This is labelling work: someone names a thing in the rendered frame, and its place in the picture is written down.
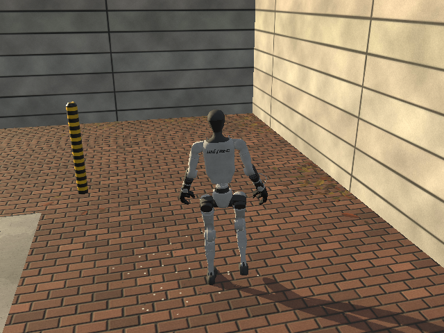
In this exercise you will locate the robot right thigh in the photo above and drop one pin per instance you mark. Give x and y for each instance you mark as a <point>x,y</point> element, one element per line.
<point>239,204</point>

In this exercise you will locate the robot right hand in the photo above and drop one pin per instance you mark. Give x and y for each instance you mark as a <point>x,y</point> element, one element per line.
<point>263,194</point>

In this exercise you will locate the robot left hand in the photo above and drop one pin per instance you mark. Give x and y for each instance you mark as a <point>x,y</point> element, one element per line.
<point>183,195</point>

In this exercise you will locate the humanoid robot torso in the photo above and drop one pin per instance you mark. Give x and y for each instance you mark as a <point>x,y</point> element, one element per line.
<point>220,168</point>

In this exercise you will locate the robot left forearm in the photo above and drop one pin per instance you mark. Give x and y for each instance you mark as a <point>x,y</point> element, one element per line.
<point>186,183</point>

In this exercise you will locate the robot left upper arm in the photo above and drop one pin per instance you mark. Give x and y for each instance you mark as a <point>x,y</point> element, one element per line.
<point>197,147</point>

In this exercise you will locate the robot right upper arm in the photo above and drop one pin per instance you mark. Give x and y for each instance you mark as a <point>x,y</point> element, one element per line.
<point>240,144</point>

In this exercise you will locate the robot right forearm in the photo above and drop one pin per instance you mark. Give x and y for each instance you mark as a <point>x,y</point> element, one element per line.
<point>256,180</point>

